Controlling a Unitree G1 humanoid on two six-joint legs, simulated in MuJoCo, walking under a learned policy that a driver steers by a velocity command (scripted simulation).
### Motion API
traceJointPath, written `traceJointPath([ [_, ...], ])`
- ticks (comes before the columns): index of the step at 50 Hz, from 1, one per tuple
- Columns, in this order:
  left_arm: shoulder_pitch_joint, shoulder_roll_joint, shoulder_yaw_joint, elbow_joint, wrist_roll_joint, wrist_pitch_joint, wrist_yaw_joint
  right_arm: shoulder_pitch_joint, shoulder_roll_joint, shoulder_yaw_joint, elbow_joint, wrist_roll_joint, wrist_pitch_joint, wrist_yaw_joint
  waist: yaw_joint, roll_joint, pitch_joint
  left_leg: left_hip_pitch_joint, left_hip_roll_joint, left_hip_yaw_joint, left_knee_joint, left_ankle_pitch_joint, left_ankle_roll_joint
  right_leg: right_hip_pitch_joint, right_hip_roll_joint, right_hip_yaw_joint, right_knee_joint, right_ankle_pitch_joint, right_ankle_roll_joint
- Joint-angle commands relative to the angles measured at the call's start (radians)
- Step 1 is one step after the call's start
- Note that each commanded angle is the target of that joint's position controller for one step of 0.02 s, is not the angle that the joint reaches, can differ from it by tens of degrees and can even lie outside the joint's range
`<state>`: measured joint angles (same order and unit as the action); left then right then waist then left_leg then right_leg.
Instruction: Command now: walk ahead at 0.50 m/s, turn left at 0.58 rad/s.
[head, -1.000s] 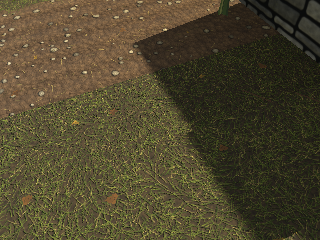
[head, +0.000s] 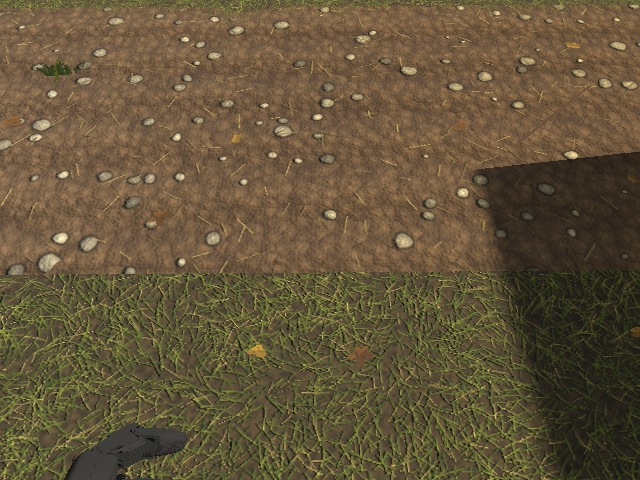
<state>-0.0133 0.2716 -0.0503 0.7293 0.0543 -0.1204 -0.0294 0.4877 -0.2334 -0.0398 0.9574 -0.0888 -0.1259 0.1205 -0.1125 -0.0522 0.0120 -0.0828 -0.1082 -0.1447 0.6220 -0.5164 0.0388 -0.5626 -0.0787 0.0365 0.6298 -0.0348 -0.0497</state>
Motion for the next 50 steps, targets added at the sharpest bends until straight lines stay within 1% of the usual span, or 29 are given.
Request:
traceJointPath([
  [1, 0.654, 0.285, 0.078, 0.116, -0.009, -0.010, 0.008, 0.037, 0.046, 0.014, -0.151, 0.008, -0.041, -0.012, 0.233, -0.310, -0.457, -0.622, -0.094, 0.029, 0.523, -0.129, -0.025, 1.098, -0.399, 0.570, -0.157, 0.311, -0.434],
  [2, 0.647, 0.225, 0.066, 0.133, 0.005, -0.009, 0.000, -0.071, -0.027, 0.000, -0.154, 0.022, -0.021, -0.025, 0.270, -0.234, -0.237, -0.839, -0.034, -0.001, 0.733, -0.126, -0.023, 0.954, -0.362, 0.740, -0.289, -0.048, -0.368],
  [3, 0.504, 0.169, 0.059, 0.110, -0.018, -0.013, 0.004, -0.116, -0.056, -0.004, -0.143, 0.021, -0.009, -0.054, 0.226, -0.134, -0.106, -0.853, 0.050, 0.014, 0.735, -0.008, 0.002, 0.762, -0.326, 0.596, -0.345, -0.367, -0.272],
  [5, 0.325, 0.040, 0.025, 0.081, -0.033, 0.003, 0.030, -0.098, -0.047, 0.003, -0.116, -0.002, 0.011, -0.104, 0.147, -0.044, -0.097, -0.688, 0.166, 0.032, 0.641, 0.121, 0.001, 0.535, -0.287, 0.430, -0.398, -0.372, -0.213],
  [7, 0.305, 0.018, 0.023, 0.094, -0.029, -0.007, 0.062, -0.171, -0.001, 0.020, -0.147, -0.015, 0.018, -0.102, 0.118, -0.017, -0.072, -0.575, 0.217, 0.049, 0.551, 0.112, -0.016, 0.451, -0.262, 0.290, -0.466, -0.159, -0.191],
  [11, 0.325, 0.053, 0.051, 0.116, 0.003, -0.030, 0.088, -0.304, -0.008, 0.026, -0.197, 0.035, 0.018, -0.049, 0.146, 0.011, -0.022, -0.535, 0.227, 0.117, 0.313, 0.310, -0.030, 0.452, -0.202, -0.007, -0.528, 0.085, -0.174],
  [15, 0.398, 0.087, 0.065, 0.155, 0.027, -0.023, 0.052, -0.323, -0.028, 0.024, -0.228, 0.025, 0.040, -0.011, 0.143, -0.014, 0.017, -0.442, 0.212, 0.145, 0.250, 0.450, -0.019, 0.399, -0.191, -0.156, -0.505, 0.172, -0.171],
  [17, 0.411, 0.089, 0.065, 0.168, 0.046, -0.027, 0.042, -0.293, -0.051, 0.016, -0.234, 0.017, 0.044, -0.017, 0.135, -0.032, 0.036, -0.464, 0.228, 0.083, 0.331, 0.505, -0.001, 0.448, -0.249, -0.134, -0.468, 0.153, -0.182],
  [20, 0.431, 0.120, 0.079, 0.180, 0.032, -0.024, 0.037, -0.352, -0.086, -0.001, -0.267, 0.007, 0.037, -0.035, 0.171, -0.012, 0.071, -0.545, 0.216, 0.105, 0.235, 0.372, 0.019, 0.589, -0.255, -0.136, -0.416, 0.096, -0.168],
  [23, 0.448, 0.165, 0.096, 0.178, 0.014, 0.000, 0.042, -0.394, -0.085, -0.010, -0.298, 0.018, 0.026, -0.044, 0.186, -0.050, 0.073, -0.379, 0.143, 0.214, 0.128, 0.225, 0.021, 0.575, -0.238, -0.180, -0.329, 0.209, -0.145],
  [25, 0.401, 0.226, 0.117, 0.174, 0.022, 0.015, 0.022, -0.226, -0.119, -0.039, -0.250, 0.039, -0.001, -0.053, 0.078, -0.024, 0.007, -0.040, 0.043, 0.296, -0.022, 0.384, 0.054, 0.447, -0.191, -0.241, -0.056, 0.400, -0.124],
  [26, 0.433, 0.186, 0.113, 0.176, 0.044, 0.012, -0.003, -0.095, -0.182, -0.069, -0.207, 0.034, -0.019, -0.079, 0.035, 0.060, -0.088, 0.231, 0.043, 0.258, -0.006, 0.453, 0.126, 0.265, -0.124, -0.274, 0.211, 0.326, -0.071],
  [27, 0.505, 0.019, 0.069, 0.147, 0.075, 0.002, -0.037, 0.111, -0.252, -0.077, -0.145, 0.019, -0.018, -0.111, 0.024, 0.299, -0.294, 0.643, 0.289, -0.151, -0.046, 0.742, 0.383, -0.072, 0.045, -0.237, 0.574, -0.489, 0.036],
  [28, 0.270, 0.018, 0.064, 0.045, 0.003, -0.025, -0.071, 0.267, -0.197, -0.063, -0.111, 0.005, -0.028, -0.109, -0.113, 0.198, -0.176, 0.609, 0.425, -0.445, -0.252, 0.590, 0.406, -0.355, 0.124, -0.032, 0.701, -0.640, 0.009],
  [29, 0.086, 0.012, 0.075, -0.023, -0.023, -0.030, -0.059, 0.197, -0.162, -0.060, -0.086, 0.014, -0.041, -0.115, -0.102, 0.128, 0.029, 0.416, 0.451, -0.391, -0.287, 0.414, 0.323, -0.453, 0.041, 0.051, 0.649, -0.543, -0.028],
  [31, 0.135, 0.076, 0.106, -0.002, 0.021, -0.006, -0.016, 0.042, -0.039, -0.010, -0.105, 0.043, -0.021, -0.091, 0.029, 0.118, 0.050, 0.112, 0.419, -0.258, -0.255, 0.328, 0.295, -0.282, -0.027, 0.044, 0.641, -0.460, -0.041],
  [33, 0.227, -0.020, 0.071, 0.032, 0.077, 0.027, -0.014, -0.133, 0.037, 0.037, -0.159, 0.023, 0.000, -0.094, 0.150, 0.084, 0.122, -0.220, 0.371, -0.160, -0.271, 0.192, 0.236, -0.135, -0.068, 0.090, 0.482, -0.227, -0.083],
  [34, 0.235, -0.026, 0.067, 0.046, 0.100, 0.024, -0.018, -0.196, 0.083, 0.067, -0.183, 0.011, -0.011, -0.118, 0.157, 0.065, 0.101, -0.287, 0.314, -0.087, -0.235, 0.189, 0.190, -0.089, -0.064, 0.104, 0.298, 0.048, -0.084],
  [35, 0.249, -0.014, 0.074, 0.046, 0.071, 0.023, -0.022, -0.206, 0.007, 0.050, -0.203, 0.015, -0.023, -0.134, 0.153, 0.094, 0.020, -0.375, 0.209, 0.045, -0.183, 0.184, 0.159, 0.075, -0.015, 0.035, 0.163, 0.278, -0.075],
  [37, 0.216, -0.016, 0.063, 0.028, 0.022, 0.033, -0.033, -0.170, -0.087, 0.028, -0.181, -0.018, -0.022, -0.127, 0.130, 0.080, 0.034, -0.599, 0.162, 0.118, -0.131, 0.074, 0.136, 0.302, 0.030, -0.041, 0.078, 0.554, -0.018],
  [38, 0.120, 0.043, 0.094, 0.008, -0.127, 0.035, -0.016, -0.153, -0.172, -0.025, -0.133, 0.184, -0.002, -0.168, 0.150, 0.110, 0.074, -0.573, 0.199, 0.056, -0.110, 0.216, 0.160, 0.273, 0.053, -0.016, -0.019, 0.492, 0.005],
  [39, 0.067, 0.054, 0.087, -0.022, -0.136, 0.036, -0.014, -0.097, -0.164, -0.018, -0.122, 0.193, 0.007, -0.183, 0.115, 0.076, 0.068, -0.499, 0.225, 0.029, -0.047, 0.229, 0.153, 0.234, 0.038, 0.006, -0.052, 0.458, 0.019],
  [41, -0.002, 0.030, 0.079, -0.032, -0.103, 0.040, -0.024, -0.001, -0.113, -0.020, -0.077, 0.156, 0.030, -0.198, 0.053, 0.047, 0.062, -0.318, 0.250, 0.004, 0.083, 0.167, 0.127, 0.138, 0.001, 0.029, -0.175, 0.494, 0.010],
  [43, 0.002, 0.016, 0.080, -0.002, -0.098, 0.037, -0.051, 0.030, -0.098, -0.030, -0.060, 0.121, 0.057, -0.203, 0.032, 0.039, 0.057, -0.162, 0.275, -0.008, 0.198, 0.211, 0.116, 0.075, -0.030, 0.033, -0.270, 0.520, -0.003],
  [46, 0.467, 0.098, 0.136, 0.171, -0.071, 0.045, -0.047, 0.001, -0.090, -0.036, -0.051, 0.098, 0.069, -0.162, 0.245, -0.040, -0.126, -0.310, 0.184, 0.156, 0.802, 0.429, 0.065, 0.610, 0.033, -0.070, -0.232, 0.443, -0.058],
  [47, 0.531, 0.160, 0.145, 0.199, -0.066, 0.037, -0.048, 0.137, 0.002, -0.022, -0.050, 0.096, 0.045, -0.133, 0.178, -0.273, -0.219, -0.765, 0.090, 0.190, 1.290, -0.269, -0.018, 1.013, -0.121, 0.141, 0.059, 0.692, -0.176],
  [48, 0.539, 0.197, 0.155, 0.193, -0.083, 0.054, -0.039, 0.171, -0.034, -0.006, -0.090, 0.116, 0.008, -0.122, 0.190, -0.304, -0.339, -0.911, 0.114, 0.092, 1.409, -0.256, -0.024, 1.077, -0.211, 0.385, 0.037, 0.559, -0.282],
  [49, 0.562, 0.248, 0.175, 0.201, -0.093, 0.067, -0.026, 0.063, -0.056, -0.005, -0.162, 0.156, -0.018, -0.123, 0.219, -0.243, -0.384, -1.072, 0.108, 0.078, 1.451, -0.189, -0.044, 1.112, -0.322, 0.638, -0.164, 0.072, -0.400],
  [50, 0.482, 0.225, 0.173, 0.185, -0.072, 0.068, -0.001, -0.083, -0.060, -0.002, -0.212, 0.181, -0.027, -0.140, 0.196, -0.045, -0.296, -1.146, 0.162, 0.065, 1.257, -0.008, -0.035, 0.979, -0.341, 0.794, -0.317, -0.387, -0.370],
])
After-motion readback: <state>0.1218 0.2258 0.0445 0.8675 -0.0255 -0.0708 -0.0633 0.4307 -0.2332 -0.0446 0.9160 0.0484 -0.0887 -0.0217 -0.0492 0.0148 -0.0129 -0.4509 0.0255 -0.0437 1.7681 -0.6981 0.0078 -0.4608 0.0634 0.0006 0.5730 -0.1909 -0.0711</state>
